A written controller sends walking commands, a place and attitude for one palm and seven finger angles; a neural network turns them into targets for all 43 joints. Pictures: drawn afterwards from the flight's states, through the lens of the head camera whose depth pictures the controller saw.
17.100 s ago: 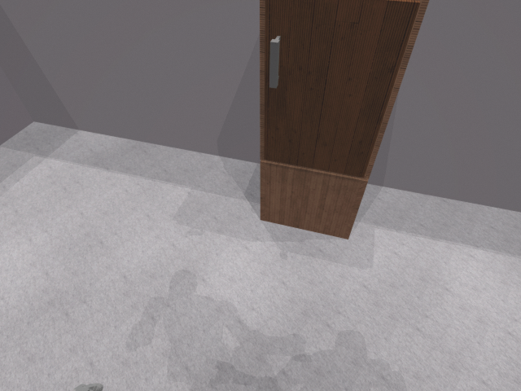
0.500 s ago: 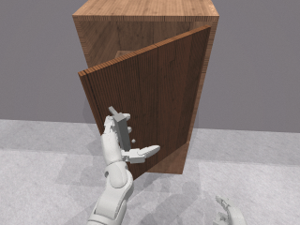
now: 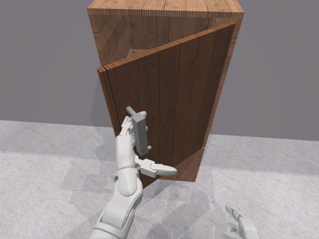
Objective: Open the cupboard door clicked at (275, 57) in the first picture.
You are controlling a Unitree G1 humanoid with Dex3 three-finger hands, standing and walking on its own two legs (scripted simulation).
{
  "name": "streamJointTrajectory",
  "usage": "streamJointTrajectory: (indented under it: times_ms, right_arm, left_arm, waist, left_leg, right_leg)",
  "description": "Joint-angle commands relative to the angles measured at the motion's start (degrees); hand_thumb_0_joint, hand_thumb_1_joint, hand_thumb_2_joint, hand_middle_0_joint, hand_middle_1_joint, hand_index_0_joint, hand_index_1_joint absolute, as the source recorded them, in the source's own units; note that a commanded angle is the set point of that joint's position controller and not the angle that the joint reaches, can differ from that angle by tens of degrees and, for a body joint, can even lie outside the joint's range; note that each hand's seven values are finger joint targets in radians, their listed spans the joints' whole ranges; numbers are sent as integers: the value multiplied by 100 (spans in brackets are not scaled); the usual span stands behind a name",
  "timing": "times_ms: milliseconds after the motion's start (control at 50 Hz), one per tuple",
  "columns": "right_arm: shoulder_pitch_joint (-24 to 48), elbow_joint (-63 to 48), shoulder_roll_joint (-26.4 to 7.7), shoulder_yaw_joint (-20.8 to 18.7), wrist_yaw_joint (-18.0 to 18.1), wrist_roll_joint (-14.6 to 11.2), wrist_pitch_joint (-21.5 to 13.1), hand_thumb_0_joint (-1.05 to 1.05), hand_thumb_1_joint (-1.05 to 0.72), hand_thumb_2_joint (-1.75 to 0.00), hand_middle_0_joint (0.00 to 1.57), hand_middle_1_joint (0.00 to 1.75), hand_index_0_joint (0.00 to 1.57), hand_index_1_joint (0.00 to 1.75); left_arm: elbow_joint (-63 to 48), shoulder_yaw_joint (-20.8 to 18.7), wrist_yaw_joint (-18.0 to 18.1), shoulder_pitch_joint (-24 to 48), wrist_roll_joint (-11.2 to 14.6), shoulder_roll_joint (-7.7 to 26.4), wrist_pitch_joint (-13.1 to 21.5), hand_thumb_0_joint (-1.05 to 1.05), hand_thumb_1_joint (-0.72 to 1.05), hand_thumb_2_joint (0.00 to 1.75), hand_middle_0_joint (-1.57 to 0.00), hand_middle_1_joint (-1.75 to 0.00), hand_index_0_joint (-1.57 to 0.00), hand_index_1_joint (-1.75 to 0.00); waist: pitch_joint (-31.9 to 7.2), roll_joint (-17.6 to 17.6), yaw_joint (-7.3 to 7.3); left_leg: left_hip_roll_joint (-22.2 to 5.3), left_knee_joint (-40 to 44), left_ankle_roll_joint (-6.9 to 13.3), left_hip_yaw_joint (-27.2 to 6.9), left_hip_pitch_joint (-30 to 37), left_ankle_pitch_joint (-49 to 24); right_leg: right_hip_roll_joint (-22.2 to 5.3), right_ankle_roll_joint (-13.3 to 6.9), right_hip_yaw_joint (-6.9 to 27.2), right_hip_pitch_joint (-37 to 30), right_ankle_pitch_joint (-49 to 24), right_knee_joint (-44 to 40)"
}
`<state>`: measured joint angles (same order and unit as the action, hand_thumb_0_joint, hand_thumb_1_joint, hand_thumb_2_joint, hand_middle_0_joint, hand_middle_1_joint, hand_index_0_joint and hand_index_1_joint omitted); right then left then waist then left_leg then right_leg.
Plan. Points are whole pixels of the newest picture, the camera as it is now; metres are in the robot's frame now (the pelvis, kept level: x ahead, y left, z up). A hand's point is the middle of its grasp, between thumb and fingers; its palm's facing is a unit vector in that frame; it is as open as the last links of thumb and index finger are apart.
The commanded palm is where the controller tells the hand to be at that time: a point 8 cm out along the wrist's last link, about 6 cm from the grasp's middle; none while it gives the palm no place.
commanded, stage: slide the hand sideways off the handle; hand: left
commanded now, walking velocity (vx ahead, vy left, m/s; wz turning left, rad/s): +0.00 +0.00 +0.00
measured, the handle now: (136, 131) +0.36 +0.09 +0.09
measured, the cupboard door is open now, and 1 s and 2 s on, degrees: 42 44 44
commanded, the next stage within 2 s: draw the hand back to the body in 1.12 s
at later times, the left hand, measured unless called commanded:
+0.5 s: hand (149, 159) +0.28 +0.05 +0.09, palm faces -0.13 -0.99 +0.01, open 16.0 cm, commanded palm +0.24 +0.12 +0.09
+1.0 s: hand (117, 182) +0.22 +0.11 +0.08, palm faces -0.02 -1.00 -0.04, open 16.1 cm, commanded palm +0.20 +0.18 +0.09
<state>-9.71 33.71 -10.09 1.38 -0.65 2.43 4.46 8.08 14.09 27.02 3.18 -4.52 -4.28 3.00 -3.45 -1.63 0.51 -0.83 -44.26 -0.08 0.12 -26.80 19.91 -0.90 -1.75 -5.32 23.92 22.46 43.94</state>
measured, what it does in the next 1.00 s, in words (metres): stands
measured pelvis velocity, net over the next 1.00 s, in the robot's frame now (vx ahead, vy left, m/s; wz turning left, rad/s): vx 0.03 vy -0.02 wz -0.01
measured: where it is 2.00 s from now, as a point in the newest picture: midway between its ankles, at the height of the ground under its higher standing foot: outside the picture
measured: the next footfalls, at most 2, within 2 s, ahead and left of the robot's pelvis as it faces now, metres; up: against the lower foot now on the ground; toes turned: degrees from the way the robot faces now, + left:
none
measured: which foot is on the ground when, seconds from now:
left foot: down 0.00-1.00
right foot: down 0.00-1.00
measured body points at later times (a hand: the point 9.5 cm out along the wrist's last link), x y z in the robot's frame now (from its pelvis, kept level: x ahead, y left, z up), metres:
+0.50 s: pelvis +0.01 +0.00 +0.00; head +0.01 -0.01 +0.45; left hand +0.28 +0.10 +0.09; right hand +0.16 -0.22 -0.08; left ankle +0.03 +0.12 -0.71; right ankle +0.01 -0.10 -0.71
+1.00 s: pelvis +0.03 -0.02 -0.01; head +0.03 -0.04 +0.44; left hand +0.22 +0.16 +0.09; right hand +0.20 -0.24 -0.08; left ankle +0.03 +0.12 -0.71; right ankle +0.01 -0.10 -0.71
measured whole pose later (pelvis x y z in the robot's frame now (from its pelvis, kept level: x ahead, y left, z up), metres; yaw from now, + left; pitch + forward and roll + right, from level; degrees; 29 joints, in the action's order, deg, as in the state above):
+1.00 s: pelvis +0.03 -0.02 -0.01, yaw -1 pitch +5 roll +0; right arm -14.9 26.9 -13.0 1.9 1.8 -0.7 -4.7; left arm -15.5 0.6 -6.1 -29.9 10.8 9.4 11.8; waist -5.4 -2.6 0.4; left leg -2.3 -46.8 -1.8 0.0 -28.4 23.4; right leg 0.5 -3.0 -5.2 26.0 26.2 47.0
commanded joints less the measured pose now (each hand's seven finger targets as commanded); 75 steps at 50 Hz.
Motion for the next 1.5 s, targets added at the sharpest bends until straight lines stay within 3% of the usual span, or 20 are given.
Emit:
streamJointTrajectory:
  times_ms: [0, 60, 100, 140, 260, 400, 440, 480, 560, 580, 700, 880, 1080, 1200, 1220, 1280, 1340, 1380, 1440, 1480]
  right_arm:
    - [209, -1065, -678, -152, 197, -197, -419, 0, -90, -90, 20, 30, 20, 30]
    - [392, -1204, -659, -49, 291, -350, -632, 0, -90, -90, 20, 30, 20, 30]
    - [441, -1185, -678, -38, 288, -363, -745, 0, -90, -90, 20, 30, 20, 30]
    - [407, -1222, -693, -55, 241, -334, -819, 0, -90, -90, 20, 30, 20, 30]
    - [346, -1300, -706, -62, 123, -281, -858, 0, -90, -90, 20, 30, 20, 30]
    - [403, -1466, -675, -58, 114, -270, -819, 0, -90, -90, 20, 30, 20, 30]
    - [351, -1540, -654, -60, 85, -264, -815, 0, -90, -90, 20, 30, 20, 30]
    - [290, -1568, -676, -88, 75, -260, -793, 0, -90, -90, 20, 30, 20, 30]
    - [190, -1665, -672, -107, 78, -236, -840, 0, -90, -90, 20, 30, 20, 30]
    - [149, -1650, -690, -116, 88, -240, -859, 0, -90, -90, 20, 30, 20, 30]
    - [41, -1626, -737, -128, 179, -260, -1036, 0, -90, -90, 20, 30, 20, 30]
    - [-72, -1647, -755, -171, 265, -337, -1219, 0, -90, -90, 20, 30, 20, 30]
    - [-94, -1633, -888, -201, 375, -391, -1562, 0, -90, -90, 20, 30, 20, 30]
    - [-83, -1637, -916, -204, 400, -414, -1699, 0, -90, -90, 20, 30, 20, 30]
    - [-73, -1677, -890, -209, 394, -421, -1712, 0, -90, -90, 20, 30, 20, 30]
    - [-56, -1687, -850, -183, 401, -418, -1709, 0, -90, -90, 20, 30, 20, 30]
    - [-37, -1707, -812, -137, 390, -444, -1711, 0, -90, -90, 20, 30, 20, 30]
    - [3, -1653, -833, -145, 407, -452, -1707, 0, -90, -90, 20, 30, 20, 30]
    - [13, -1665, -860, -98, 428, -479, -1739, 0, -90, -90, 20, 30, 20, 30]
    - [25, -1633, -889, -87, 452, -475, -1778, 0, -90, -90, 20, 30, 20, 30]
  left_arm:
    - [-1520, 812, -2294, 2083, 158, 220, 1036, 0, -50, 30, -15, -30, -15, -30]
    - [-1296, 503, -2584, 1995, 952, -71, 863, 0, -50, 30, -15, -30, -15, -30]
    - [-1184, 196, -2386, 1780, 1141, -33, 733, 0, -50, 30, -15, -30, -15, -30]
    - [-1295, -29, -2166, 1404, 1097, 122, 683, 0, -50, 30, -15, -30, -15, -30]
    - [-1605, -287, -1944, 894, 777, 519, 738, 0, -50, 30, -15, -30, -15, -30]
    - [-2120, -758, -2032, -133, 855, 885, 736, 0, -50, 30, -15, -30, -15, -30]
    - [-2294, -719, -2060, -726, 879, 780, 712, 0, -50, 30, -15, -30, -15, -30]
    - [-2530, -850, -2042, -1001, 871, 939, 712, 0, -50, 30, -15, -30, -15, -30]
    - [-3191, -758, -2113, -1348, 811, 991, 832, 0, -50, 30, -15, -30, -15, -30]
    - [-3224, -852, -2138, -1423, 818, 1114, 877, 0, -50, 30, -15, -30, -15, -30]
    - [-3485, -1018, -2530, -1822, 1046, 1316, 1101, 0, -50, 30, -15, -30, -15, -30]
    - [-3587, -1850, -3163, -3199, 1532, 1760, 1241, 0, -50, 30, -15, -30, -15, -30]
    - [-3764, -1699, -3788, -2995, 1842, 1821, 1546, 0, -50, 30, -15, -30, -15, -30]
    - [-3736, -1607, -3603, -2651, 1701, 1851, 1385, 0, -50, 30, -15, -30, -15, -30]
    - [-3875, -1694, -3528, -2733, 1673, 1926, 1362, 0, -50, 30, -15, -30, -15, -30]
    - [-4061, -2023, -3295, -2927, 1618, 2177, 1214, 0, -50, 30, -15, -30, -15, -30]
    - [-4218, -1987, -3276, -2988, 1681, 2040, 1042, 0, -50, 30, -15, -30, -15, -30]
    - [-4043, -2131, -3323, -3169, 1728, 2124, 908, 0, -50, 30, -15, -30, -15, -30]
    - [-4222, -2113, -3483, -3025, 1821, 2117, 757, 0, -50, 30, -15, -30, -15, -30]
    - [-4283, -2167, -3556, -2931, 1874, 2192, 677, 0, -50, 30, -15, -30, -15, -30]
  waist:
    - [-1254, 206, -427]
    - [-897, 263, -364]
    - [-780, 447, -255]
    - [-882, 554, -108]
    - [-799, 518, -17]
    - [-771, 364, 152]
    - [-776, 267, 192]
    - [-846, 532, 158]
    - [-794, 287, 36]
    - [-743, 444, 5]
    - [-704, 364, -92]
    - [-922, 552, 61]
    - [-697, 372, -124]
    - [-579, 224, -88]
    - [-691, 112, 1]
    - [-903, 101, 144]
    - [-799, 19, 105]
    - [-692, 269, 119]
    - [-523, -33, 86]
    - [-522, 76, 65]
  left_leg:
    - [101, 533, 207, -190, 1064, -842]
    - [100, 725, 142, -285, 905, -133]
    - [82, 855, 105, -316, 826, 99]
    - [82, 891, 101, -273, 787, 0]
    - [68, 914, 113, -138, 717, -151]
    - [77, 905, 116, 30, 695, -396]
    - [79, 886, 104, 75, 713, -617]
    - [71, 832, 121, 82, 678, -818]
    - [93, 656, 141, 90, 695, -966]
    - [92, 606, 150, 64, 641, -987]
    - [144, 363, 166, 27, 472, -911]
    - [202, 92, 130, 17, 92, -1182]
    - [201, -163, 144, -103, -150, -634]
    - [170, -43, 158, -167, -139, -350]
    - [158, 26, 150, -166, -82, -321]
    - [142, 149, 158, -164, 20, -492]
    - [128, 236, 152, -135, 122, -575]
    - [109, 250, 158, -143, 65, -579]
    - [112, 346, 144, -155, 160, -504]
    - [96, 381, 157, -205, 218, -498]
  right_leg:
    - [55, -69, 316, 100, -1323, -668]
    - [140, -23, 187, 274, -537, -846]
    - [150, 2, 138, 271, -281, -897]
    - [144, 10, 143, 138, -326, -899]
    - [126, 3, 221, 7, -396, -923]
    - [123, 4, 313, -273, -654, -1001]
    - [136, -3, 277, -364, -992, -926]
    - [136, 18, 287, -505, -1286, -896]
    - [132, 46, 318, -323, -1609, -769]
    - [136, 47, 343, -338, -1635, -765]
    - [110, 116, 426, -138, -1737, -693]
    - [-26, 288, 627, -566, -2917, -525]
    - [-50, 265, 770, 70, -1462, -661]
    - [60, 141, 541, 444, -552, -591]
    - [79, 113, 476, 389, -466, -544]
    - [117, 76, 383, 120, -710, -485]
    - [150, 98, 271, 126, -943, -486]
    - [165, 110, 293, 42, -925, -576]
    - [175, 107, 246, 132, -842, -639]
    - [188, 104, 214, 101, -800, -682]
